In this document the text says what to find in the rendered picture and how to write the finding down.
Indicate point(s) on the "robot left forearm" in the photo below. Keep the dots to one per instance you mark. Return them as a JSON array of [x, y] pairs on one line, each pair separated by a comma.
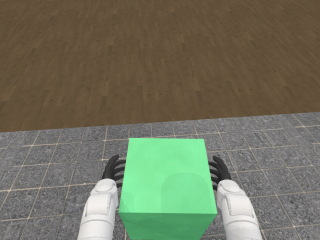
[[98, 218]]

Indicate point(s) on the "robot right forearm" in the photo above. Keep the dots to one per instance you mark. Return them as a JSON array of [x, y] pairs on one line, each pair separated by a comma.
[[238, 215]]

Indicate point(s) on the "robot left hand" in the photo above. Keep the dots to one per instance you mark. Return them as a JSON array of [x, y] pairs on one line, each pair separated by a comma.
[[110, 172]]

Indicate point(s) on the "robot right hand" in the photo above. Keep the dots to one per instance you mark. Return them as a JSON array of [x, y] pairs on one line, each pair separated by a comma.
[[221, 172]]

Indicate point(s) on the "carton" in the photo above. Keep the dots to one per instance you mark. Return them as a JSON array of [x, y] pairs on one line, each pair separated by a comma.
[[167, 191]]

